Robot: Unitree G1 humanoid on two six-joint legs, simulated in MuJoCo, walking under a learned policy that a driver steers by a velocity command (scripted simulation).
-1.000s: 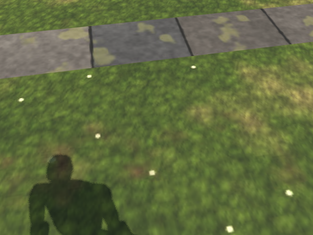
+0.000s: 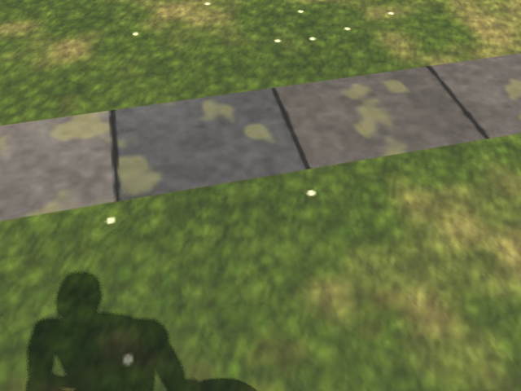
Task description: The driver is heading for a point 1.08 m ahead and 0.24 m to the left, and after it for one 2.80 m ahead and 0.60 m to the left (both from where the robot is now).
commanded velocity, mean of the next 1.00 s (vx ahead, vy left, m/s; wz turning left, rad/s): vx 0.50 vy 0.00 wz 0.24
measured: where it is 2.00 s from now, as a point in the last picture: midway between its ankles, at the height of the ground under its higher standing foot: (190, 248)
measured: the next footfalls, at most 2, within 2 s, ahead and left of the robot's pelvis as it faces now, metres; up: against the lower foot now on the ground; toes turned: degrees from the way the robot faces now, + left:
right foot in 0.30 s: +0.34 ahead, -0.17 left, +0.00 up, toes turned -2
left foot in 0.88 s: +0.62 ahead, +0.09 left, +0.00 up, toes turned +16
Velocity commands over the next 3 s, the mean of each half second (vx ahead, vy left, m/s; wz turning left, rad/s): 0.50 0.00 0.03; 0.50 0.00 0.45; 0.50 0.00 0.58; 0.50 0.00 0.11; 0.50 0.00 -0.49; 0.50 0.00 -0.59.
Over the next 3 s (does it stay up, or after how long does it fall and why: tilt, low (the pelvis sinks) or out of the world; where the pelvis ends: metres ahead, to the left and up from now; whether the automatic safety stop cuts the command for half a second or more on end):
stays up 1.48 0.45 -0.02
